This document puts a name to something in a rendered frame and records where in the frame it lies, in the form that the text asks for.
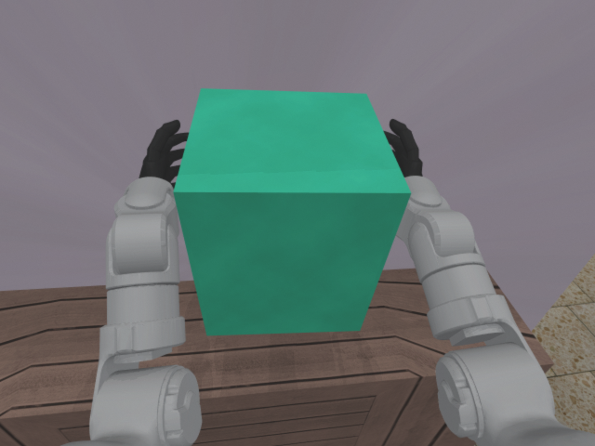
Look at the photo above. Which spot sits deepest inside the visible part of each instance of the robot left forearm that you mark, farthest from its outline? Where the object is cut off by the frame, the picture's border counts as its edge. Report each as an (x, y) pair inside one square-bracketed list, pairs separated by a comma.
[(142, 273)]

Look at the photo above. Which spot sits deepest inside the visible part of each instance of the carton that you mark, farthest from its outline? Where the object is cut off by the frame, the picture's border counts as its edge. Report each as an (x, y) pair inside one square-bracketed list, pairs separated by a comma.
[(289, 203)]

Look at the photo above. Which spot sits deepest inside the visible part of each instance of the robot left upper arm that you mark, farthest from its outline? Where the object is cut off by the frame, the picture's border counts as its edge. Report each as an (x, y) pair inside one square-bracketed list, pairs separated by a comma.
[(155, 406)]

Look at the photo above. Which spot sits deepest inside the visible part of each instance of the robot right upper arm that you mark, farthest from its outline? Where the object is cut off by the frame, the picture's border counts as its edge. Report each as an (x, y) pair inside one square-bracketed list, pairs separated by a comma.
[(497, 396)]

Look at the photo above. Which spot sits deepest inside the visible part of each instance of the left robot hand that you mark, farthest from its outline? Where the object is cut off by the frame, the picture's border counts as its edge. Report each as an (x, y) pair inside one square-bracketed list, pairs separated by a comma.
[(159, 157)]

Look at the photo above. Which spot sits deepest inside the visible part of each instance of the right robot hand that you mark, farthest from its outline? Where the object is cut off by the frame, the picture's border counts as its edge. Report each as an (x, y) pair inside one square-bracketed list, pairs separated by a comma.
[(405, 149)]

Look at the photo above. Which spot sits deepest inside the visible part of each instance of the robot right forearm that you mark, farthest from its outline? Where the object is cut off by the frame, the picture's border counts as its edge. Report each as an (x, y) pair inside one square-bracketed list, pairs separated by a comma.
[(464, 306)]

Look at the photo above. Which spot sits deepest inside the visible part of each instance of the pedestal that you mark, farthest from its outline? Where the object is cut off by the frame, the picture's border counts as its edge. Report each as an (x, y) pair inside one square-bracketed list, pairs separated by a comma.
[(373, 387)]

